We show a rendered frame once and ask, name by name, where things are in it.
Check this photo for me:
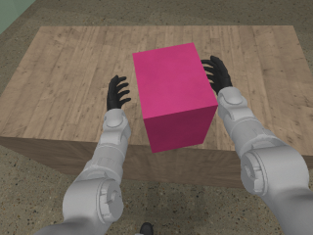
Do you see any left robot hand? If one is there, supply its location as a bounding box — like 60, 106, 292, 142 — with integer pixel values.
107, 75, 131, 111

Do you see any pedestal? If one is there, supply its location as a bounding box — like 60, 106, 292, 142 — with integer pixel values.
0, 25, 313, 189

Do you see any left robot foot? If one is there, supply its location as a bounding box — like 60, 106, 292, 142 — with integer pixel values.
140, 222, 154, 235

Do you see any carton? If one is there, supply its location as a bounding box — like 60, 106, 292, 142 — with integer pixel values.
132, 42, 218, 153

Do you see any robot right upper arm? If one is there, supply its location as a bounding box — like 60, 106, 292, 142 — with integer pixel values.
241, 145, 313, 235

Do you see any right robot hand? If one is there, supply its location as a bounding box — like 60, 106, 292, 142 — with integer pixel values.
201, 55, 233, 96

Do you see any robot left upper arm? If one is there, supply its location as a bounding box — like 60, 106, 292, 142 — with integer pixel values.
33, 177, 124, 235

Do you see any left robot forearm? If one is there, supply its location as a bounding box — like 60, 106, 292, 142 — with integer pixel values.
63, 108, 131, 215

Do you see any right robot forearm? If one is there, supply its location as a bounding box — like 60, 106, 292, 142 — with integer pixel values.
217, 86, 309, 184

